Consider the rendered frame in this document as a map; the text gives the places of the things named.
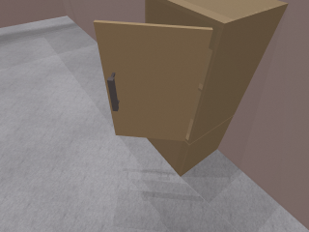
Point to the cupboard door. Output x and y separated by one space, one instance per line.
158 69

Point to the handle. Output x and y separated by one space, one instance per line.
112 92

